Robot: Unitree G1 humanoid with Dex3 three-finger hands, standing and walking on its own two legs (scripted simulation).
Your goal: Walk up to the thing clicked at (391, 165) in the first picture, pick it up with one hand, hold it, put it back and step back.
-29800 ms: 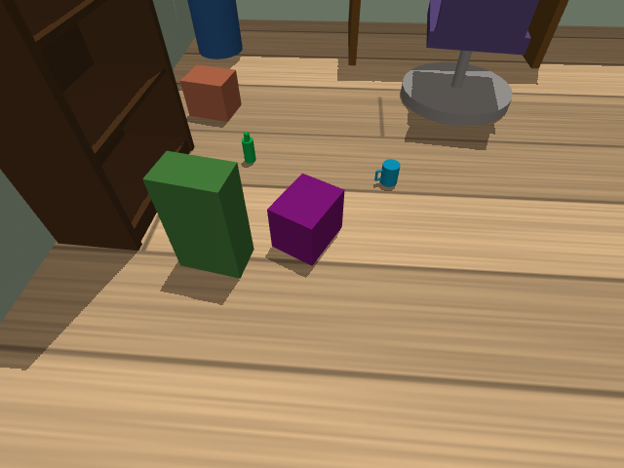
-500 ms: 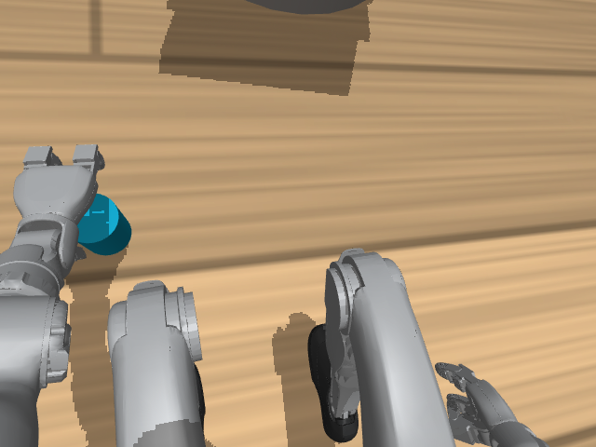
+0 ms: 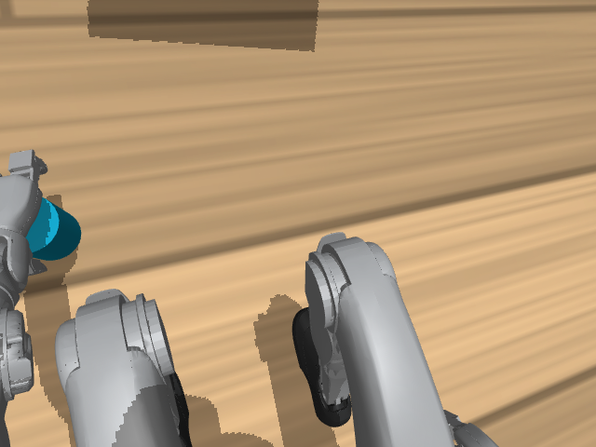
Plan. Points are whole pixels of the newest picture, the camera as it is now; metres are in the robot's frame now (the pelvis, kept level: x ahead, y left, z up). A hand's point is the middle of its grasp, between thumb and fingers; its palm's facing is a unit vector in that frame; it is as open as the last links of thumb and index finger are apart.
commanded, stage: rest palm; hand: left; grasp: from above
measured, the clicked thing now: (27, 235) +0.42 +0.29 -0.25
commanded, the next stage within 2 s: close in 0.52 s
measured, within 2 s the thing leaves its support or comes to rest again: neither
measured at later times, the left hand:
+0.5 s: hand (24, 232) +0.42 +0.28 -0.22, palm faces -0.45 -0.13 -0.88, open 14.2 cm
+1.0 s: hand (23, 232) +0.42 +0.28 -0.22, palm faces -0.44 -0.11 -0.89, open 13.5 cm
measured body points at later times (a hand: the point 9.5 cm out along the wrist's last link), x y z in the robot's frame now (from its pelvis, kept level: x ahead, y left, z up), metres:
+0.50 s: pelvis +0.00 +0.00 -0.01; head +0.24 +0.09 +0.36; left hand +0.44 +0.29 -0.17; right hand +0.03 -0.27 -0.09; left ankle +0.06 +0.13 -0.27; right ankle +0.10 -0.13 -0.27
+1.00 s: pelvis -0.01 +0.01 -0.01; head +0.23 +0.10 +0.36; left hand +0.44 +0.28 -0.17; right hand +0.03 -0.25 -0.09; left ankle +0.06 +0.13 -0.27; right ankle +0.10 -0.13 -0.27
